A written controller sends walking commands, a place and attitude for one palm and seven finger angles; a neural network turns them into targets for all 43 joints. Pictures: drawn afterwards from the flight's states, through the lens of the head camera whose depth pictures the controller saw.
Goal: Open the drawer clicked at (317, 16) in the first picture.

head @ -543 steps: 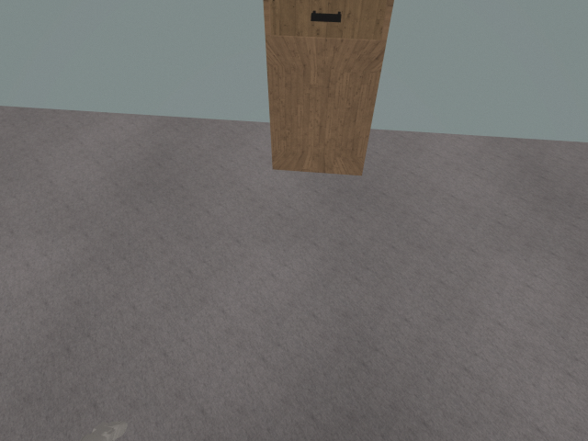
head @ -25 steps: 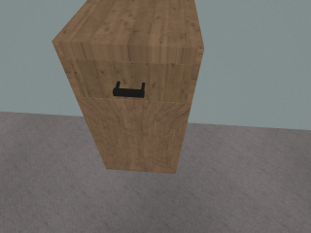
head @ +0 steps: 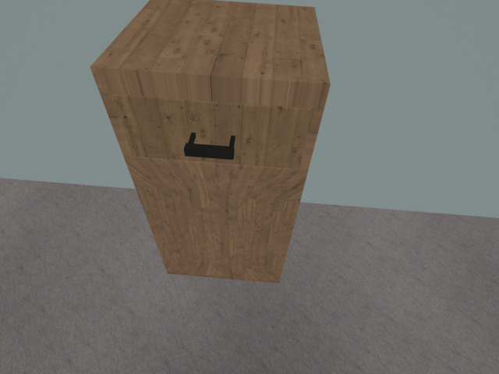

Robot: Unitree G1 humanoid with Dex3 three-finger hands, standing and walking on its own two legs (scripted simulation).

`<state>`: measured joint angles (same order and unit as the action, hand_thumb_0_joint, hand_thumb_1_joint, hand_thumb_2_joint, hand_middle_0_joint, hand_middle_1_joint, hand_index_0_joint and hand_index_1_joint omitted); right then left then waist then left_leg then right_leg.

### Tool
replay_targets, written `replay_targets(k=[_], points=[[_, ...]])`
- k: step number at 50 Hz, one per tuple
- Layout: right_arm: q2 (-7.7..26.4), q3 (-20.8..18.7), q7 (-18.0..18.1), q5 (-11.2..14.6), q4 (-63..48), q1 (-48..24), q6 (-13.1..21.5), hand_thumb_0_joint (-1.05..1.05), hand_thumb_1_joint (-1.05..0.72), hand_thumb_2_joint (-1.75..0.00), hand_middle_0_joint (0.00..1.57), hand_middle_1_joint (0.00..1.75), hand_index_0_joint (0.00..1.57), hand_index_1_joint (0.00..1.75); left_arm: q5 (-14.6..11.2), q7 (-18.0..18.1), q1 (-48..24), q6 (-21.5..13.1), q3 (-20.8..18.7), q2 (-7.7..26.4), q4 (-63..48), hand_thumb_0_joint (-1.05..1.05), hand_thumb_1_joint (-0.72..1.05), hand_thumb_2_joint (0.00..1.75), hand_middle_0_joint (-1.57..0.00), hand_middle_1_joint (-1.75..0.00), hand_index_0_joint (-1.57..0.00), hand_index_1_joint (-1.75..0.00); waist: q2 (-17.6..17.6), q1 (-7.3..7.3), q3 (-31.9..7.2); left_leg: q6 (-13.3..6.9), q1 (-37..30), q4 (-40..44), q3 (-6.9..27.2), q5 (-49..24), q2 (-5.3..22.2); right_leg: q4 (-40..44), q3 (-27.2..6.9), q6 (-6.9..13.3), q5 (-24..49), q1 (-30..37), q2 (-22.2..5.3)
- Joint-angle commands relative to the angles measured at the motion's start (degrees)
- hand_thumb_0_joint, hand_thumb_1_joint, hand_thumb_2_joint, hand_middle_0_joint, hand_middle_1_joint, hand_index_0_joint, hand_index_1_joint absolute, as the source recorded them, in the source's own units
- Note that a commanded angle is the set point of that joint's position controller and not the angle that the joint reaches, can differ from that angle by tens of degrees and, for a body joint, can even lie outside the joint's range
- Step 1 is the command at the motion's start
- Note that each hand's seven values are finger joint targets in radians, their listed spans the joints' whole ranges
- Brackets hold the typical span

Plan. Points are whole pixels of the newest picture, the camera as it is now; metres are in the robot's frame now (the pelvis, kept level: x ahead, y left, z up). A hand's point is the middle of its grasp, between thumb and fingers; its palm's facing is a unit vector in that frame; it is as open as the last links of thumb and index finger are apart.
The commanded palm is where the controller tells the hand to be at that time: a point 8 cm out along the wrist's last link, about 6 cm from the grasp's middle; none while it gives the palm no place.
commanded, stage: look again from close up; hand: left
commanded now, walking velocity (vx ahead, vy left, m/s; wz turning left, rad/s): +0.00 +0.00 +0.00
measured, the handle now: (211, 145) +0.59 +0.13 +0.01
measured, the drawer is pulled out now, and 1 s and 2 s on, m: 0.00 0.00 0.00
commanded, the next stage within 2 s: shuffle to correct the standing spot in 0.38 s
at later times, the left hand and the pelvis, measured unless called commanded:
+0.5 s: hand out of the picture -0.02 +0.17 -0.18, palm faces +0.03 -0.99 -0.15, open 7.3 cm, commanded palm none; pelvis +0.00 +0.01 +0.00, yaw +0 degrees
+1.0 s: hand out of the picture +0.00 +0.11 -0.18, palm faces +0.09 -0.99 -0.14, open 7.3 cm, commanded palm none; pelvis +0.06 -0.04 -0.01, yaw +0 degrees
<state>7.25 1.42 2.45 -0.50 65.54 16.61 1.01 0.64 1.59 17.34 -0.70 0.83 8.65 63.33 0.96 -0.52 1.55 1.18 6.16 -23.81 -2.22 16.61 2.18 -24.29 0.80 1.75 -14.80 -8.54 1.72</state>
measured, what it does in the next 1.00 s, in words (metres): lifts its left foot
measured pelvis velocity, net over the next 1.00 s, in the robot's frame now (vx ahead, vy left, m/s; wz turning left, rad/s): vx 0.06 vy -0.04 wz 0.00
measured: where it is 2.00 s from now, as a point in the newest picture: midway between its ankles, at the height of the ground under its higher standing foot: outside the picture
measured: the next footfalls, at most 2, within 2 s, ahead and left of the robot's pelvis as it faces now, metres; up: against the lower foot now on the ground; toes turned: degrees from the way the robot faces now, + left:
left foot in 1.10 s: +0.18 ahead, +0.05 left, +0.00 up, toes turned +0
right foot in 1.40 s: +0.08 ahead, -0.18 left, +0.00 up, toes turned -2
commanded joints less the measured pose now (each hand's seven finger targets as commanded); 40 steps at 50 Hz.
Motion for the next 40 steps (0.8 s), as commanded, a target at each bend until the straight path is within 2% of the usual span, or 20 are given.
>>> replay_targets(k=[1,5,11,15,17,24,26,29,31,33,35,37,38,39,40], points=[[5.36,-1.06,0.14,0.0,-0.85,4.12,0.6,0.0,-0.9,-0.9,0.2,0.3,0.2,0.3,-0.2,0.35,3.79,-0.92,-0.97,4.81,-1.45,0.0,0.9,0.9,-0.2,-0.3,-0.2,-0.3,-0.81,0.31,2.75,-2.36,3.1,3.74,3.13,-10.04,3.88,4.33,-5.7,0.88,12.5,-1.05,-6.86],[5.2,-0.99,0.14,-0.03,-0.81,4.55,0.63,0.0,-0.9,-0.9,0.2,0.3,0.2,0.3,-0.19,0.34,4.0,-0.8,-0.92,4.47,-1.29,0.0,0.9,0.9,-0.2,-0.3,-0.2,-0.3,-1.6,0.27,3.39,-2.48,3.68,4.17,3.39,-9.15,3.87,4.43,-5.6,0.87,10.16,-1.62,-6.7],[4.99,-1.11,0.16,0.05,-0.66,5.02,0.88,0.0,-0.9,-0.9,0.2,0.3,0.2,0.3,-0.18,0.38,4.61,-1.03,-0.91,4.09,-1.07,0.0,0.9,0.9,-0.2,-0.3,-0.2,-0.3,-0.58,0.27,1.76,-2.63,3.16,3.88,3.5,-10.29,3.85,3.98,-5.51,0.81,11.73,-0.82,-6.85],[4.65,-1.09,0.24,0.01,-0.4,5.22,0.95,0.0,-0.9,-0.9,0.2,0.3,0.2,0.3,-0.15,0.47,4.85,-1.0,-0.94,3.8,-0.84,0.0,0.9,0.9,-0.2,-0.3,-0.2,-0.3,-1.51,0.18,2.42,-2.65,3.35,3.81,3.44,-11.34,3.93,3.63,-5.34,0.84,12.49,-1.02,-6.83],[4.77,-1.12,0.23,0.1,-0.48,5.08,0.95,0.0,-0.9,-0.9,0.2,0.3,0.2,0.3,-0.06,0.51,4.99,-0.99,-0.91,3.79,-0.82,0.0,0.9,0.9,-0.2,-0.3,-0.2,-0.3,-0.78,0.19,3.01,-2.7,3.33,3.76,3.61,-11.4,3.87,3.57,-5.31,0.77,12.63,-1.4,-6.85],[4.43,-1.12,0.3,0.01,-0.15,5.54,1.04,0.0,-0.9,-0.9,0.2,0.3,0.2,0.3,-0.09,0.56,5.23,-0.96,-0.88,3.39,-0.5,0.0,0.9,0.9,-0.2,-0.3,-0.2,-0.3,-1.36,0.18,2.67,-2.77,3.13,3.92,3.56,-12.05,4.02,3.39,-5.12,0.72,12.51,-1.27,-6.82],[4.85,-1.32,0.27,-0.2,0.09,5.92,0.85,0.0,-0.9,-0.9,0.2,0.3,0.2,0.3,0.04,0.31,5.5,-0.59,-1.17,3.32,-0.24,0.0,0.9,0.9,-0.2,-0.3,-0.2,-0.3,-1.55,0.26,2.85,-3.21,3.31,3.97,3.85,-5.79,4.42,2.4,-4.27,0.88,5.25,-2.03,-6.01],[6.23,-2.11,0.18,-0.51,-0.1,6.25,0.4,0.0,-0.9,-0.9,0.2,0.3,0.2,0.3,0.55,-0.25,5.13,0.0,-1.58,2.81,-0.91,0.0,0.9,0.9,-0.2,-0.3,-0.2,-0.3,-2.89,0.69,5.3,-4.79,4.5,6.73,6.81,3.87,6.89,-0.78,-2.06,0.87,-3.04,-6.06,-4.31],[7.58,-2.88,0.33,-0.76,-0.41,6.74,0.12,0.0,-0.9,-0.9,0.2,0.3,0.2,0.3,0.95,-0.75,4.59,0.38,-1.92,2.43,-1.77,0.0,0.9,0.9,-0.2,-0.3,-0.2,-0.3,-5.91,1.0,7.87,-6.32,5.7,9.03,9.75,8.22,9.29,-4.5,-0.13,0.83,-5.02,-9.43,-3.01],[8.38,-3.47,0.59,-0.87,-0.69,7.77,0.0,0.0,-0.9,-0.9,0.2,0.3,0.2,0.3,1.34,-1.17,3.57,0.54,-2.32,2.2,-3.08,0.0,0.9,0.9,-0.2,-0.3,-0.2,-0.3,-7.31,1.51,9.66,-8.2,5.54,9.75,12.71,8.15,12.0,-7.94,1.14,0.76,-6.32,-13.29,-2.34],[8.58,-3.68,0.87,-1.11,-1.12,8.18,0.15,0.0,-0.9,-0.9,0.2,0.3,0.2,0.3,1.38,-1.49,3.63,0.61,-2.68,1.83,-3.79,0.0,0.9,0.9,-0.2,-0.3,-0.2,-0.3,-7.99,1.36,9.45,-9.16,5.53,8.55,13.39,4.5,12.96,-8.92,1.42,0.82,-6.79,-14.04,-2.42],[8.37,-3.83,1.04,-1.12,-1.76,7.68,0.31,0.0,-0.9,-0.9,0.2,0.3,0.2,0.3,1.23,-1.75,5.62,0.46,-3.02,2.06,-3.63,0.0,0.9,0.9,-0.2,-0.3,-0.2,-0.3,-5.83,0.57,7.48,-8.49,6.62,4.45,11.23,-0.92,11.68,-6.08,0.49,1.24,-4.09,-10.11,-2.77],[8.13,-3.89,1.11,-1.11,-2.1,6.93,0.5,0.0,-0.9,-0.9,0.2,0.3,0.2,0.3,1.11,-1.76,7.85,0.29,-3.36,2.18,-3.12,0.0,0.9,0.9,-0.2,-0.3,-0.2,-0.3,-3.94,-0.43,5.75,-7.5,8.2,0.87,8.53,-3.18,10.02,-4.28,-1.18,1.77,-0.5,-6.06,-3.71],[7.27,-3.73,1.17,-0.97,-2.53,6.21,0.75,0.0,-0.9,-0.9,0.2,0.3,0.2,0.3,1.06,-1.6,10.94,-0.01,-3.81,3.39,-2.17,0.0,0.9,0.9,-0.2,-0.3,-0.2,-0.3,1.07,-1.59,3.09,-5.85,12.49,-5.73,3.83,-3.63,6.65,-1.85,-5.09,2.74,5.82,1.4,-6.27],[5.22,-3.29,1.13,-0.75,-3.4,5.08,1.09,0.0,-0.9,-0.9,0.2,0.3,0.2,0.3,1.08,-1.15,14.53,-0.27,-4.38,5.86,-0.93,0.0,0.9,0.9,-0.2,-0.3,-0.2,-0.3,10.86,-2.73,0.34,-3.7,18.48,-15.83,-3.2,0.55,1.44,1.31,-12.13,4.53,18.44,9.67,-11.47]])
